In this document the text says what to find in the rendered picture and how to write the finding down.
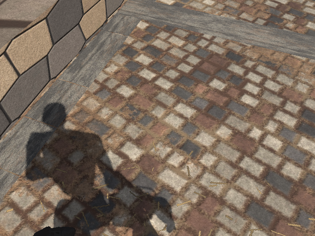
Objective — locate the robot left hand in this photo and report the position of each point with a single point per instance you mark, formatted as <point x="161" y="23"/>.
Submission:
<point x="56" y="231"/>

